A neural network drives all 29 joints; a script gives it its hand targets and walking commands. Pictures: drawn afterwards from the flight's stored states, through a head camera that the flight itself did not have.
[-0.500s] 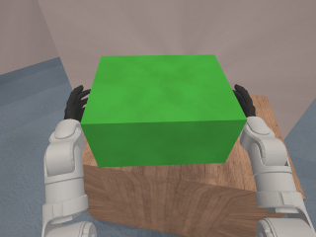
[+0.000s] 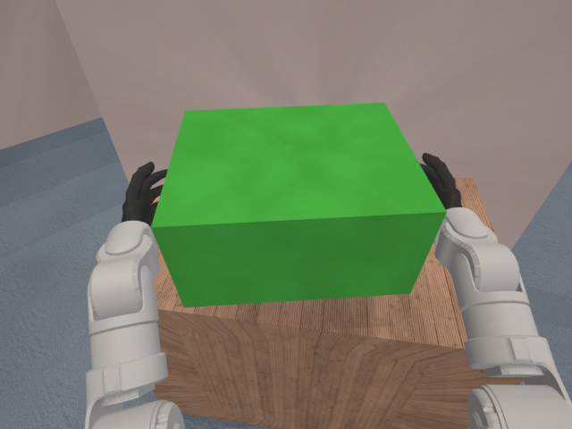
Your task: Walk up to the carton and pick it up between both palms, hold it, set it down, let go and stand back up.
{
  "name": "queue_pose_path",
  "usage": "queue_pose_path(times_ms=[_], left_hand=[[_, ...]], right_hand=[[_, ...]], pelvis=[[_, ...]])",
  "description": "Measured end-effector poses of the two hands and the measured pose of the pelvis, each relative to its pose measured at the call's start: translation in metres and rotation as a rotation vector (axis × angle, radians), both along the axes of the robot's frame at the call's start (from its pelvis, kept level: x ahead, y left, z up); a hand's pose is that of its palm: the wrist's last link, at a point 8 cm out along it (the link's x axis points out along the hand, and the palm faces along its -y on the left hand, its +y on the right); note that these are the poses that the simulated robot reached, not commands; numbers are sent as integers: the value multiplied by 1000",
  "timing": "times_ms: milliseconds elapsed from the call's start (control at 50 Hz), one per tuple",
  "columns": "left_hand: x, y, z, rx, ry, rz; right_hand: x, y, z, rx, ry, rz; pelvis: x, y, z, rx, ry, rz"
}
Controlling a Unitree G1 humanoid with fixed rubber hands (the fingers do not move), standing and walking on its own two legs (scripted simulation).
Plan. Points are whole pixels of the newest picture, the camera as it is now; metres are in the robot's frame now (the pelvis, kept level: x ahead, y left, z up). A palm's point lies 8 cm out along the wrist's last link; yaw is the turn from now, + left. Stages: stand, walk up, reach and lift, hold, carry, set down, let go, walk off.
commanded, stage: hold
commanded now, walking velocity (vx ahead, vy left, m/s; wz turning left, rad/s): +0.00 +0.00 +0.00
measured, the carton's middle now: (291, 197) +0.39 +0.00 +0.15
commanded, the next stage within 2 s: none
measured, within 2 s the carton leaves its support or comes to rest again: neither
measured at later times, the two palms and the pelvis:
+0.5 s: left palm (138, 217) +0.33 +0.20 +0.17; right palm (441, 210) +0.34 -0.20 +0.16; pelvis +0.00 +0.00 +0.00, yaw +1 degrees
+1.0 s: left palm (137, 219) +0.33 +0.20 +0.17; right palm (439, 219) +0.33 -0.20 +0.15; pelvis -0.01 +0.01 +0.00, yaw +0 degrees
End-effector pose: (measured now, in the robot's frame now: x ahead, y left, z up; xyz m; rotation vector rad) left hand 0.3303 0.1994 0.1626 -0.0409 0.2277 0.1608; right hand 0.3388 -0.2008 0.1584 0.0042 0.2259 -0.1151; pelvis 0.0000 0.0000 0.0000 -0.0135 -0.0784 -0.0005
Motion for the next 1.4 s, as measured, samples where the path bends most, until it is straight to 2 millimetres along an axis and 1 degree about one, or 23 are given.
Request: queue_pose_path(times_ms=[120, 300, 440, 640, 700, 760, 820, 880, 980, 1060, 1240, 1400], left_hand=[[-2, 3, -2, 4, -9, 7], [3, 3, 6, 25, -19, 4], [2, 2, 12, 34, -28, -1], [-1, 2, 0, 5, -1, -4], [-1, 3, 1, -17, -21, -11], [2, 4, 6, -34, -56, -23], [5, 5, 10, -33, -65, -31], [7, 5, 10, -17, -44, -34], [5, 5, 4, 1, -12, -32], [3, 4, 3, 3, -24, -28], [7, 0, 10, -2, -45, -26], [6, 2, 5, -21, -34, -23]], right_hand=[[1, 3, -2, 7, -10, 6], [5, 4, 0, 16, -21, 5], [2, 2, 2, 18, -31, 1], [-3, 2, -2, 4, -4, -5], [-7, 3, 2, 6, -26, -17], [-10, 4, 9, 18, -60, -37], [-10, 5, 11, 18, -66, -46], [-9, 5, 7, 4, -44, -42], [-9, 5, -5, 10, -15, -35], [-10, 4, -8, 30, -28, -35], [-5, 0, 1, 18, -48, -34], [-5, 2, 4, 3, -38, -31]], pelvis=[[-2, -2, 0, 0, 10, 8], [-2, 0, 0, 1, 27, 14], [2, 3, 0, -2, 22, 12], [0, 3, 0, -1, 2, 4], [-1, 2, 0, -1, 15, 7], [-3, 2, -1, -1, 25, 11], [-6, 3, -1, 0, 22, 8], [-7, 5, -1, 0, 13, 2], [-6, 7, -1, -3, 11, 1], [-4, 8, -1, -5, 22, 5], [-2, 5, -1, -1, 26, 1], [-2, 0, 0, -1, 20, 5]])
